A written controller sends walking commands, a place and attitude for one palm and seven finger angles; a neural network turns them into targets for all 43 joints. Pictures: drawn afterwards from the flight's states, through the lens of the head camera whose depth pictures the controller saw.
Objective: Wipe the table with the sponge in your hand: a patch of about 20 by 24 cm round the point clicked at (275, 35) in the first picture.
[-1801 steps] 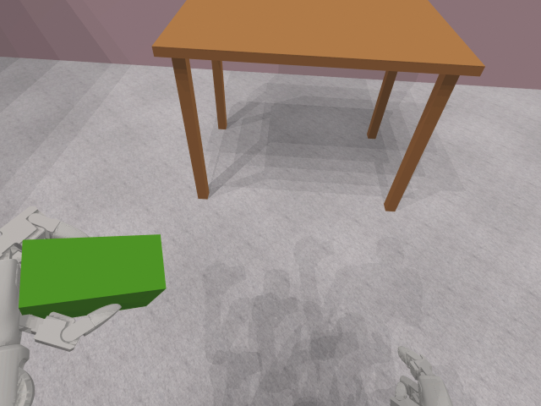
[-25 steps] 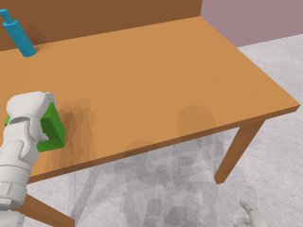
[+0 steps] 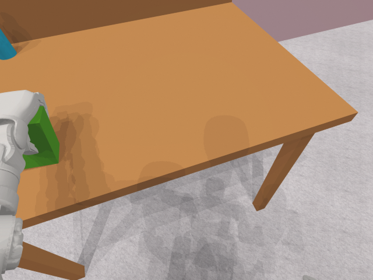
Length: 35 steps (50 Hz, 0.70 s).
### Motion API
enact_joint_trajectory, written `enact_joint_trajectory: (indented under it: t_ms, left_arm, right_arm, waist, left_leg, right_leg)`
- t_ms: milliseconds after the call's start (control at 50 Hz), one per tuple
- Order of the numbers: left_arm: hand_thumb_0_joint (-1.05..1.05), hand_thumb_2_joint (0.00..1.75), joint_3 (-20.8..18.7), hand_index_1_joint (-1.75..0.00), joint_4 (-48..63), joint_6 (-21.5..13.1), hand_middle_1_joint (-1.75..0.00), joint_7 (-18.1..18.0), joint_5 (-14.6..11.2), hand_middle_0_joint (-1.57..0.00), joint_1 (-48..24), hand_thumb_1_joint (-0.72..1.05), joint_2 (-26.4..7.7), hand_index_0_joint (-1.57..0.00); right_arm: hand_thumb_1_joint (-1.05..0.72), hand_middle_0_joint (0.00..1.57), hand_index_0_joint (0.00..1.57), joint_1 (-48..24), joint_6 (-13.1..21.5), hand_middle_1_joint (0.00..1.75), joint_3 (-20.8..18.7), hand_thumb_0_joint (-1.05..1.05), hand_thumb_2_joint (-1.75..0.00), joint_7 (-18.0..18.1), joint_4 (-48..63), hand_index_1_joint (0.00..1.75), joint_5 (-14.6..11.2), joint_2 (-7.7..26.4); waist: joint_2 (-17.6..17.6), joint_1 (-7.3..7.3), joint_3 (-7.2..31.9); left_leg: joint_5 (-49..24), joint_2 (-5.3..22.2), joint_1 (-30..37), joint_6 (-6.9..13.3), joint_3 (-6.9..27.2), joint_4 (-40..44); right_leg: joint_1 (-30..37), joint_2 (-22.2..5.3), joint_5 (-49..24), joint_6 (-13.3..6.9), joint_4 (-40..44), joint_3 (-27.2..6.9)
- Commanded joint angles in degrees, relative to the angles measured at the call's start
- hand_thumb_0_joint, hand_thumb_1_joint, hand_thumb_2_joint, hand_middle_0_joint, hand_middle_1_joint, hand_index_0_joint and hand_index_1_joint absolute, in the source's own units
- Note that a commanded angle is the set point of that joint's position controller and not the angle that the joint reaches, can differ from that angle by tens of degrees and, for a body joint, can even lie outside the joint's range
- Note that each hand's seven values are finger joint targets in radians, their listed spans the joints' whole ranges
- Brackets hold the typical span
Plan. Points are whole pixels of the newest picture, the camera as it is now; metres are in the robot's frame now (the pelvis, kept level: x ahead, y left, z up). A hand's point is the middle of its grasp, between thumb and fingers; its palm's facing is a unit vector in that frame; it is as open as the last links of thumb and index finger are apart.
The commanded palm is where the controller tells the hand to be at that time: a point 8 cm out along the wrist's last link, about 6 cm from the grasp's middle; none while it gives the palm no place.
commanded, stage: wipe forward along the first lane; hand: left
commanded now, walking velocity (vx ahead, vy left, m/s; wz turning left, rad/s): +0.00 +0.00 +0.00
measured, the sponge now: (29, 145) +0.37 +0.39 +0.06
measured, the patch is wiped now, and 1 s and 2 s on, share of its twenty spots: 0.20 0.35 0.50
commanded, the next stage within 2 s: slide across to the middle lane in 0.64 s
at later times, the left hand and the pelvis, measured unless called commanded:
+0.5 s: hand (27, 111) +0.43 +0.39 +0.11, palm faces -0.12 +0.07 -0.99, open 10.1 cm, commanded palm +0.42 +0.39 +0.14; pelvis +0.02 +0.02 +0.00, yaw +0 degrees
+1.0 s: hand (38, 99) +0.47 +0.38 +0.12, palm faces -0.11 +0.07 -0.99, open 10.1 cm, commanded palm +0.46 +0.36 +0.17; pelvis +0.04 +0.02 +0.00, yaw +0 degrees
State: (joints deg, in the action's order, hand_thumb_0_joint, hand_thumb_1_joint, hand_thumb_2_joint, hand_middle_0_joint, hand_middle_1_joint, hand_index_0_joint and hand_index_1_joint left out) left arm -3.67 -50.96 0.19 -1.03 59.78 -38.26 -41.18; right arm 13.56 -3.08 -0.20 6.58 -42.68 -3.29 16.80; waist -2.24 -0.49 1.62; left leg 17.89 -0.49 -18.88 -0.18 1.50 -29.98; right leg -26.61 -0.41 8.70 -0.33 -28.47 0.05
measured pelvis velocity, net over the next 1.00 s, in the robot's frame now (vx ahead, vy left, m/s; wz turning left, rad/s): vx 0.04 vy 0.02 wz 0.00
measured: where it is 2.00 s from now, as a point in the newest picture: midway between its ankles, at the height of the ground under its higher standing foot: outside the picture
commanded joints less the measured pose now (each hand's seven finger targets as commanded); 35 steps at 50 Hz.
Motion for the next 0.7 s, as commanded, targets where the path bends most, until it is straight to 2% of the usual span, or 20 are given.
enact_joint_trajectory:
  t_ms: [0, 20, 60, 80, 120, 180, 200, 260, 340, 360, 420, 460, 480, 520, 540, 560, 580, 620, 660, 680]
  left_arm:
    - [0.00, 1.30, -2.5, -1.60, 2.5, -0.5, -1.60, -1.7, 1.7, -1.20, -17.9, 0.10, -16.1, -1.20]
    - [0.00, 1.30, -1.6, -1.60, 2.4, -0.8, -1.60, -1.7, 1.4, -1.20, -18.4, 0.10, -14.8, -1.20]
    - [0.00, 1.30, -3.5, -1.60, 2.3, -1.4, -1.60, -2.0, 1.5, -1.20, -18.5, 0.10, -16.9, -1.20]
    - [0.00, 1.30, -3.3, -1.60, 1.5, -1.5, -1.60, -2.3, 1.5, -1.20, -19.6, 0.10, -17.2, -1.20]
    - [0.00, 1.30, -0.7, -1.60, 0.8, -1.4, -1.60, -2.6, 1.4, -1.20, -20.6, 0.10, -14.0, -1.20]
    - [0.00, 1.30, -2.7, -1.60, -0.1, -1.6, -1.60, -3.5, 2.3, -1.20, -22.1, 0.10, -16.8, -1.20]
    - [0.00, 1.30, -0.6, -1.60, -0.1, -1.5, -1.60, -3.6, 2.0, -1.20, -21.8, 0.10, -13.9, -1.20]
    - [0.00, 1.30, -3.5, -1.60, -1.5, -1.2, -1.60, -3.7, 1.8, -1.20, -20.2, 0.10, -16.8, -1.20]
    - [0.00, 1.30, -0.8, -1.60, -2.4, -0.7, -1.60, -3.7, 2.1, -1.20, -22.4, 0.10, -14.5, -1.20]
    - [0.00, 1.30, -2.1, -1.60, -2.5, -0.7, -1.60, -3.6, 2.4, -1.20, -22.4, 0.10, -16.1, -1.20]
    - [0.00, 1.30, -0.4, -1.60, -3.4, -0.4, -1.60, -3.6, 3.2, -1.20, -23.8, 0.10, -15.0, -1.20]
    - [0.00, 1.30, -1.4, -1.60, -3.1, -0.5, -1.60, -3.3, 3.8, -1.20, -24.2, 0.10, -16.5, -1.20]
    - [0.00, 1.30, -1.5, -1.60, -3.2, -0.6, -1.60, -3.4, 3.9, -1.20, -26.0, 0.10, -17.3, -1.20]
    - [0.00, 1.30, -0.1, -1.60, -4.7, -0.5, -1.60, -3.1, 3.4, -1.20, -25.7, 0.10, -15.5, -1.20]
    - [0.00, 1.30, -1.0, -1.60, -4.8, -0.6, -1.60, -3.0, 3.3, -1.20, -25.6, 0.10, -16.5, -1.20]
    - [0.00, 1.30, -2.3, -1.60, -3.8, -1.1, -1.60, -2.8, 3.6, -1.20, -26.8, 0.10, -18.6, -1.20]
    - [0.00, 1.30, -2.5, -1.60, -4.7, -1.2, -1.60, -2.8, 3.9, -1.20, -27.0, 0.10, -19.2, -1.20]
    - [0.00, 1.30, -1.1, -1.60, -5.0, -1.3, -1.60, -2.4, 3.2, -1.20, -27.2, 0.10, -17.4, -1.20]
    - [0.00, 1.30, -2.9, -1.60, -5.5, -1.8, -1.60, -2.3, 4.1, -1.20, -28.6, 0.10, -20.6, -1.20]
    - [0.00, 1.30, -2.4, -1.60, -5.6, -2.0, -1.60, -2.3, 4.1, -1.20, -28.7, 0.10, -20.1, -1.20]
  right_arm:
    - [-0.90, 0.20, 0.20, 0.5, 1.8, 0.30, -3.1, 0.00, -0.90, 0.6, 6.0, 0.30, -0.1, 8.5]
    - [-0.90, 0.20, 0.20, 0.7, 1.8, 0.30, -3.1, 0.00, -0.90, 0.5, 6.1, 0.30, -0.1, 8.6]
    - [-0.90, 0.20, 0.20, 1.4, 1.5, 0.30, -3.3, 0.00, -0.90, 0.4, 5.7, 0.30, -0.1, 9.0]
    - [-0.90, 0.20, 0.20, 1.7, 1.5, 0.30, -3.2, 0.00, -0.90, 0.4, 5.9, 0.30, -0.2, 8.8]
    - [-0.90, 0.20, 0.20, 1.9, 1.4, 0.30, -3.2, 0.00, -0.90, 0.2, 5.6, 0.30, -0.4, 8.7]
    - [-0.90, 0.20, 0.20, 3.3, 1.3, 0.30, -3.6, 0.00, -0.90, 0.0, 4.9, 0.30, -0.2, 9.1]
    - [-0.90, 0.20, 0.20, 3.4, 1.3, 0.30, -3.6, 0.00, -0.90, -0.2, 5.2, 0.30, -0.2, 8.7]
    - [-0.90, 0.20, 0.20, 3.8, 0.7, 0.30, -3.8, 0.00, -0.90, -0.5, 4.5, 0.30, -0.1, 9.3]
    - [-0.90, 0.20, 0.20, 4.0, 0.4, 0.30, -3.6, 0.00, -0.90, -0.7, 4.4, 0.30, -0.3, 9.2]
    - [-0.90, 0.20, 0.20, 4.1, 0.3, 0.30, -3.7, 0.00, -0.90, -0.7, 4.2, 0.30, -0.2, 9.5]
    - [-0.90, 0.20, 0.20, 5.0, 0.1, 0.30, -3.7, 0.00, -0.90, -0.9, 4.1, 0.30, -0.1, 9.3]
    - [-0.90, 0.20, 0.20, 5.1, -0.2, 0.30, -3.8, 0.00, -0.90, -0.9, 4.0, 0.30, 0.0, 9.6]
    - [-0.90, 0.20, 0.20, 5.7, -0.2, 0.30, -3.7, 0.00, -0.90, -0.9, 4.0, 0.30, 0.0, 9.5]
    - [-0.90, 0.20, 0.20, 5.8, -0.4, 0.30, -3.7, 0.00, -0.90, -0.9, 4.1, 0.30, -0.1, 9.4]
    - [-0.90, 0.20, 0.20, 6.0, -0.5, 0.30, -3.7, 0.00, -0.90, -0.9, 4.0, 0.30, 0.0, 9.6]
    - [-0.90, 0.20, 0.20, 6.0, -0.6, 0.30, -3.7, 0.00, -0.90, -0.8, 3.9, 0.30, 0.1, 9.9]
    - [-0.90, 0.20, 0.20, 6.6, -0.8, 0.30, -3.7, 0.00, -0.90, -0.8, 3.9, 0.30, 0.1, 9.7]
    - [-0.90, 0.20, 0.20, 6.9, -0.9, 0.30, -3.8, 0.00, -0.90, -0.8, 4.1, 0.30, 0.0, 9.6]
    - [-0.90, 0.20, 0.20, 7.3, -1.2, 0.30, -3.8, 0.00, -0.90, -0.7, 3.6, 0.30, 0.2, 10.2]
    - [-0.90, 0.20, 0.20, 7.8, -1.3, 0.30, -3.7, 0.00, -0.90, -0.8, 3.8, 0.30, 0.2, 9.9]
  waist:
    - [2.4, 0.56, 14.3]
    - [2.9, 0.93, 13.7]
    - [2.4, 0.33, 15.3]
    - [3.1, 0.82, 15.2]
    - [2.2, 1.69, 13.6]
    - [2.6, 1.30, 16.2]
    - [2.2, 1.56, 16.7]
    - [2.1, 0.54, 17.7]
    - [2.1, 2.07, 15.1]
    - [1.8, 1.54, 15.5]
    - [1.5, 2.25, 15.7]
    - [-0.3, 1.80, 16.7]
    - [0.4, 2.42, 17.2]
    - [2.1, 2.98, 15.8]
    - [2.3, 2.76, 16.3]
    - [0.1, 2.28, 17.2]
    - [0.7, 2.43, 18.3]
    - [1.8, 3.11, 17.7]
    - [1.0, 2.93, 18.0]
    - [0.9, 2.94, 19.3]
  left_leg:
    - [-5.2, -2.4, -7.4, 2.3, -3.2, 5.4]
    - [-5.6, -2.3, -7.5, 2.2, -3.0, 5.5]
    - [-7.0, -2.2, -6.9, 2.0, -2.8, 5.6]
    - [-7.2, -2.1, -7.3, 2.2, -2.8, 5.3]
    - [-6.6, -2.1, -7.2, 2.0, -2.7, 5.5]
    - [-9.0, -1.7, -6.1, 1.9, -2.3, 5.4]
    - [-10.8, -1.8, -5.6, 2.0, -2.4, 5.1]
    - [-13.3, -1.7, -5.6, 1.8, -2.5, 5.0]
    - [-13.2, -1.6, -5.9, 1.8, -2.4, 5.0]
    - [-14.2, -1.5, -5.3, 1.7, -2.1, 5.2]
    - [-15.5, -1.5, -5.1, 1.6, -2.2, 4.6]
    - [-16.8, -1.5, -4.4, 1.4, -2.2, 4.5]
    - [-17.0, -1.4, -4.3, 1.5, -2.0, 4.2]
    - [-16.1, -1.4, -5.1, 1.6, -2.1, 4.0]
    - [-15.6, -1.4, -5.3, 1.7, -2.1, 4.0]
    - [-17.5, -1.4, -4.6, 1.6, -2.2, 4.1]
    - [-18.4, -1.5, -4.7, 1.6, -2.1, 3.6]
    - [-17.9, -1.4, -4.9, 1.8, -2.3, 3.2]
    - [-18.5, -1.4, -5.0, 1.6, -2.0, 3.2]
    - [-19.3, -1.4, -4.9, 1.7, -2.1, 2.8]
  right_leg:
    - [17.1, 1.0, -0.1, -2.2, 3.2, -0.2]
    - [16.7, 1.0, -0.8, -2.2, 3.2, 0.1]
    - [17.0, 1.1, -2.0, -2.4, 3.0, 0.1]
    - [16.9, 1.1, -2.2, -2.2, 2.7, 0.2]
    - [14.9, 1.3, -1.5, -2.3, 3.1, 0.6]
    - [15.1, 1.6, -2.9, -2.6, 2.6, 0.7]
    - [15.4, 1.6, -4.7, -2.6, 2.3, 0.8]
    - [16.9, 1.7, -7.4, -2.8, 2.1, 0.8]
    - [14.9, 1.9, -7.0, -2.7, 2.3, 1.2]
    - [14.9, 1.9, -7.1, -2.9, 2.4, 1.3]
    - [14.5, 2.0, -8.2, -2.9, 2.1, 1.4]
    - [14.6, 2.1, -9.0, -3.2, 2.1, 1.2]
    - [14.6, 2.0, -9.1, -3.0, 1.8, 1.2]
    - [14.0, 2.1, -8.9, -2.9, 1.8, 1.5]
    - [14.3, 2.1, -8.7, -2.8, 1.8, 1.4]
    - [14.7, 2.0, -10.3, -3.1, 1.8, 1.2]
    - [15.2, 2.0, -10.8, -3.0, 1.2, 1.2]
    - [14.8, 2.1, -11.1, -2.8, 1.4, 1.3]
    - [14.2, 2.1, -11.3, -3.1, 1.3, 1.1]
    - [14.9, 2.1, -11.9, -2.9, 0.7, 1.1]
